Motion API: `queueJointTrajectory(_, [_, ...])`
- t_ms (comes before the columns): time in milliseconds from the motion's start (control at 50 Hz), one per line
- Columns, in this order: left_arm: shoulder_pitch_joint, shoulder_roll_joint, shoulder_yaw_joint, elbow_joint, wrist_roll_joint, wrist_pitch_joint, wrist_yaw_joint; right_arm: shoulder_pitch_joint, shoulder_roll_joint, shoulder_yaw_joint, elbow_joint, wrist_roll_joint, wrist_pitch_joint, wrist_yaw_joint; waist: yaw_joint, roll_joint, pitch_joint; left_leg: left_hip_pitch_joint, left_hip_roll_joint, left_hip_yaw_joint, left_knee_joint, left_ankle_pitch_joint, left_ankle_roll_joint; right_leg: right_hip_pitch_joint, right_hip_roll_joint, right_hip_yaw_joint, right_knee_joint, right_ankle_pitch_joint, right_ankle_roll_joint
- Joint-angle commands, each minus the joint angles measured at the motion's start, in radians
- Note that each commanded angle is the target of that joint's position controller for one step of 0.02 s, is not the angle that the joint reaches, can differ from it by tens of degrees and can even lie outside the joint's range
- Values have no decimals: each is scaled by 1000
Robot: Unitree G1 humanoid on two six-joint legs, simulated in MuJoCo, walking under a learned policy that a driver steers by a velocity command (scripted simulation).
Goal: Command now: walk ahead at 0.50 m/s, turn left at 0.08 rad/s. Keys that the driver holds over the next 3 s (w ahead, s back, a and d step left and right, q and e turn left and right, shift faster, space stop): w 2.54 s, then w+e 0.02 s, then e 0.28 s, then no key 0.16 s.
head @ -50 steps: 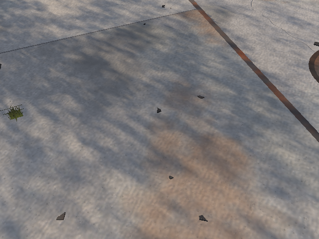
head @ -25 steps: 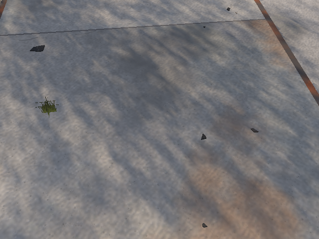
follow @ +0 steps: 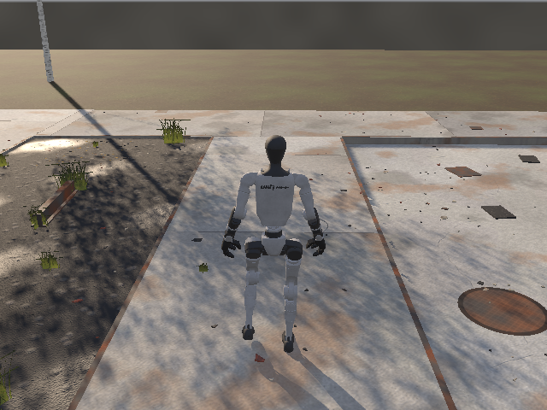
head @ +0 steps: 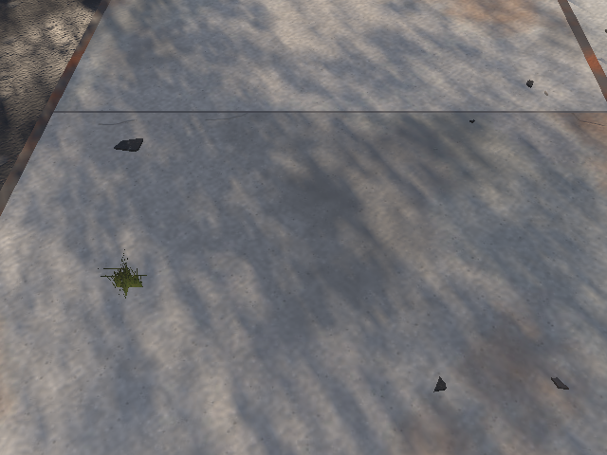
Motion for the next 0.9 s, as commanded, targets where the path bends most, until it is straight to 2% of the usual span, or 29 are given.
queueJointTrajectory(20, [-17,153,37,-46,-7,-15,5,-29,-40,-8,-77,-9,-9,-3,-12,-119,1,-132,54,-9,-121,103,-28,75,-264,222,-205,217,-182])
queueJointTrajectory(60, [1,163,39,-32,-10,-7,12,-95,-26,-2,-95,-10,-15,1,6,-113,7,-114,49,5,-260,218,-33,78,-240,164,-211,251,-164])
queueJointTrajectory(120, [54,179,42,-4,-20,3,18,-197,-14,5,-120,-3,-25,12,44,-112,23,-46,16,34,-432,354,-33,76,-223,113,-212,228,-142])
queueJointTrajectory(160, [95,185,43,19,-24,11,20,-251,-19,5,-140,4,-29,20,60,-112,38,-40,4,33,-484,373,-25,118,-250,124,-200,214,-141])
queueJointTrajectory(200, [111,189,45,37,-27,22,23,-288,-32,2,-161,8,-34,30,56,-116,50,-59,0,22,-526,330,-3,188,-285,137,-171,236,-130])
queueJointTrajectory(240, [108,202,51,46,-27,34,29,-284,-51,-5,-167,7,-38,39,34,-122,41,-30,-10,25,-558,260,23,246,-311,145,-125,300,-112])
queueJointTrajectory(260, [97,212,54,46,-26,39,31,-249,-67,-12,-160,5,-40,39,8,-130,18,34,-28,40,-570,226,38,260,-309,138,-77,405,-101])
queueJointTrajectory(280, [78,217,54,43,-25,45,33,-160,-92,-26,-136,2,-40,36,-48,-129,-37,169,-57,70,-597,223,60,250,-282,108,30,557,-82])
queueJointTrajectory(300, [76,195,44,36,-17,48,35,-6,-141,-51,-91,-1,-39,27,-115,-108,-142,402,-45,62,-589,247,94,172,-230,70,217,582,-53])
queueJointTrajectory(320, [91,139,19,7,12,45,38,177,-220,-70,-62,-11,-32,14,-167,35,-304,709,163,-179,-554,287,160,-42,-157,21,549,252,-16])
queueJointTrajectory(340, [227,32,-9,5,-5,23,28,191,-263,-76,-44,-10,-27,23,-86,293,-404,966,335,-633,-686,53,311,-409,8,65,837,-408,30])
queueJointTrajectory(360, [154,150,15,15,-27,5,21,170,-162,-51,-54,3,-26,24,-127,159,-321,909,306,-641,-748,-83,276,-524,-51,156,932,-419,22])
queueJointTrajectory(380, [53,187,28,-16,-43,-6,17,101,-131,-39,-61,5,-27,21,-117,101,-180,776,273,-492,-769,-41,237,-568,-96,129,925,-319,11])
queueJointTrajectory(400, [4,174,26,-24,-35,-8,21,35,-120,-34,-70,-3,-27,22,-86,16,-111,641,234,-392,-793,73,219,-531,-142,103,880,-227,18])
queueJointTrajectory(420, [-17,165,30,-27,-18,-5,24,-8,-95,-28,-73,-11,-29,25,-61,1,-62,540,199,-319,-823,168,214,-498,-168,95,828,-173,27])
queueJointTrajectory(440, [4,150,31,-24,-15,4,22,-27,-82,-23,-73,-20,-33,26,-29,30,-58,477,177,-272,-850,225,212,-441,-189,102,804,-135,33])
queueJointTrajectory(480, [29,114,25,-16,-14,24,24,-28,-80,-26,-58,-12,-45,28,-5,36,-52,414,159,-207,-896,288,226,-400,-199,91,759,-108,50])
queueJointTrajectory(540, [-58,101,23,-49,-3,35,29,2,-112,-35,-27,-9,-49,17,-13,8,-4,394,154,-138,-937,352,236,-469,-208,83,636,5,78])
queueJointTrajectory(640, [-227,69,9,-92,-7,19,13,72,-134,-36,18,0,-34,1,-72,2,31,415,107,-33,-948,343,186,-431,-168,44,327,258,74])
queueJointTrajectory(700, [-318,72,6,-126,-16,12,-2,134,-146,-38,55,7,-22,-1,-105,0,52,494,140,-41,-925,323,184,-437,-146,36,238,267,62])
queueJointTrajectory(740, [-356,81,7,-148,-19,7,-14,155,-150,-40,75,9,-10,-4,-106,6,61,573,173,-53,-887,358,175,-461,-137,41,197,212,41])
queueJointTrajectory(780, [-348,96,12,-155,-17,3,-24,153,-159,-44,86,11,1,-10,-85,19,48,632,197,-61,-837,433,158,-432,-124,37,166,137,15])
queueJointTrajectory(800, [-314,111,18,-148,-16,2,-25,142,-167,-47,87,10,6,-12,-62,32,26,645,196,-57,-795,532,147,-370,-106,21,156,100,0])
queueJointTrajectory(820, [-235,132,30,-127,-14,1,-23,121,-174,-48,85,10,11,-14,-12,40,-24,638,174,-35,-703,692,131,-244,-73,-10,134,92,-21])
queueJointTrajectory(840, [-84,178,55,-81,-11,1,-14,114,-156,-40,80,5,15,-16,56,22,-123,579,122,4,-528,757,104,-22,-64,-19,129,124,-53])
queueJointTrajectory(860, [98,250,75,-47,-1,6,-3,121,-114,-19,52,-17,12,-19,116,-84,-277,372,60,47,-223,491,69,291,-242,179,171,179,-118])
queueJointTrajectory(880, [138,305,87,-25,-3,12,-7,256,13,16,50,-11,-10,-7,45,-349,-390,-31,-125,35,103,-210,7,610,-446,648,63,-46,-272])
queueJointTrajectory(900, [134,204,60,-35,-14,14,-7,189,-95,-7,62,8,-29,0,90,-241,-357,-144,-83,-88,212,-296,18,588,-432,715,-16,-181,-243])
Next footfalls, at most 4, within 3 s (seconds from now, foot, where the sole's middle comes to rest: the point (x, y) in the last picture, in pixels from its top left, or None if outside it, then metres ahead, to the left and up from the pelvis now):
0.30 left None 0.34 0.15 -0.78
0.84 right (371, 389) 0.65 -0.08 -0.78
1.40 left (272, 287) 0.93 0.16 -0.78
1.94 right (358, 203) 1.23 -0.08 -0.78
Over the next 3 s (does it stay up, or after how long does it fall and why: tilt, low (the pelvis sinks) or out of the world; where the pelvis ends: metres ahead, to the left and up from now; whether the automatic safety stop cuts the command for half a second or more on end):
stays up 1.58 0.05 -0.02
